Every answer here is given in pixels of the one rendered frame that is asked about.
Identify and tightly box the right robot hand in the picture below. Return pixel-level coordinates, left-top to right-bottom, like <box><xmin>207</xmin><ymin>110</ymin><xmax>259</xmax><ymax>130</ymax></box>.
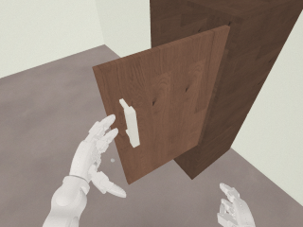
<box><xmin>217</xmin><ymin>183</ymin><xmax>256</xmax><ymax>227</ymax></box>

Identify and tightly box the cupboard door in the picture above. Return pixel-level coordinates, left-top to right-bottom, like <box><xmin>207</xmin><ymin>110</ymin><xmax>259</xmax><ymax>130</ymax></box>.
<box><xmin>92</xmin><ymin>25</ymin><xmax>230</xmax><ymax>184</ymax></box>

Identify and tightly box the left robot hand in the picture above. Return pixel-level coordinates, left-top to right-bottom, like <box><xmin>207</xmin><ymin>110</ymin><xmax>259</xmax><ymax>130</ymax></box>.
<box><xmin>69</xmin><ymin>114</ymin><xmax>127</xmax><ymax>198</ymax></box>

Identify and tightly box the left robot forearm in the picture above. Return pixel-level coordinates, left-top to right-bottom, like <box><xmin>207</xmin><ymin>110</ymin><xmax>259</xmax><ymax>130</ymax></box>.
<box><xmin>43</xmin><ymin>175</ymin><xmax>90</xmax><ymax>227</ymax></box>

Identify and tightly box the handle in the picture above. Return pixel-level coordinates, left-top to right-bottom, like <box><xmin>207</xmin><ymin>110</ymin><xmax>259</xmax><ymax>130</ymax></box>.
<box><xmin>119</xmin><ymin>98</ymin><xmax>140</xmax><ymax>148</ymax></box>

